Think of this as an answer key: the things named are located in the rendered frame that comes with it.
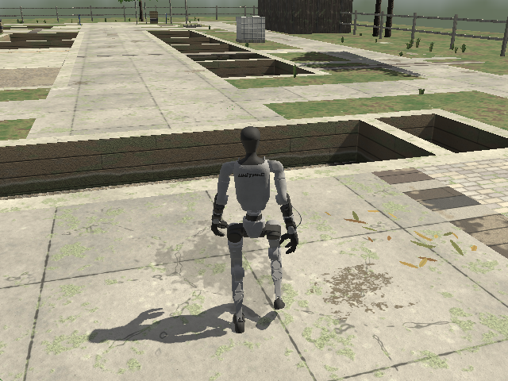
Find right robot upper arm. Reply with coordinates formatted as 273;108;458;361
268;160;288;205

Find robot head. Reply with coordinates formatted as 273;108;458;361
237;126;265;165

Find right robot hand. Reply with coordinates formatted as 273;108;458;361
279;231;298;254

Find robot left shin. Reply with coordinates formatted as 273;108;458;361
231;267;244;322

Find left robot forearm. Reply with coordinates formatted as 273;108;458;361
211;194;225;224

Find left robot hand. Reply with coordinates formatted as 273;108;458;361
211;221;229;237

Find left robot upper arm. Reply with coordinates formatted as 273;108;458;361
216;161;235;205

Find right robot forearm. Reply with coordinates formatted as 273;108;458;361
280;193;297;234

